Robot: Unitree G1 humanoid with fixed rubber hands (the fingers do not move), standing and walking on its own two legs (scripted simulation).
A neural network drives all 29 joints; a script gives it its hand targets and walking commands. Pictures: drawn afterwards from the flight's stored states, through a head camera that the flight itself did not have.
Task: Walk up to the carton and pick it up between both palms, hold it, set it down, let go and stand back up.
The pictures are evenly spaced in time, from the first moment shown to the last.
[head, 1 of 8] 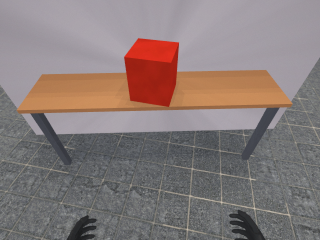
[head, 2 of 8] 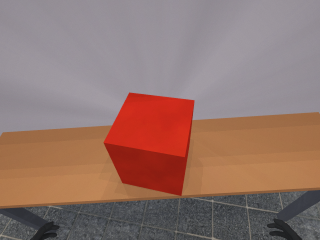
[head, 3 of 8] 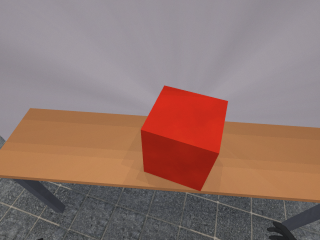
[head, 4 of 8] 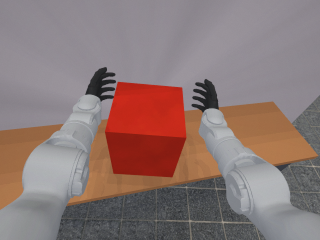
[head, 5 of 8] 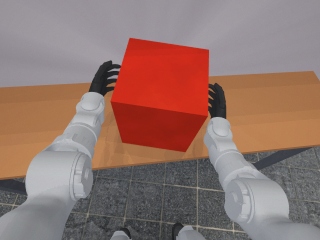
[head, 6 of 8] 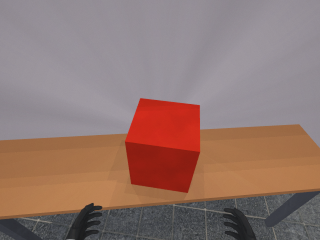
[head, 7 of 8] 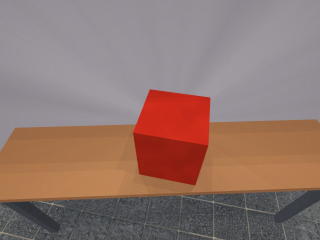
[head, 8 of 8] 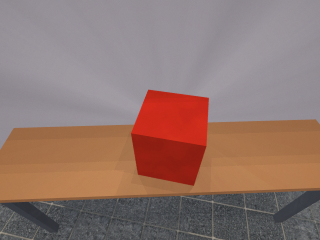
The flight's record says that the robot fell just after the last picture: no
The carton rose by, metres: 0.01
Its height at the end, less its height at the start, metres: +0.00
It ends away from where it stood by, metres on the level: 0.02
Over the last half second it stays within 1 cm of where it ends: yes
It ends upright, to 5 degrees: yes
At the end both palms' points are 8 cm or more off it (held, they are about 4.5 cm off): yes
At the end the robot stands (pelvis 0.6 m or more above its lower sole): yes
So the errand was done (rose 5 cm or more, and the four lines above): no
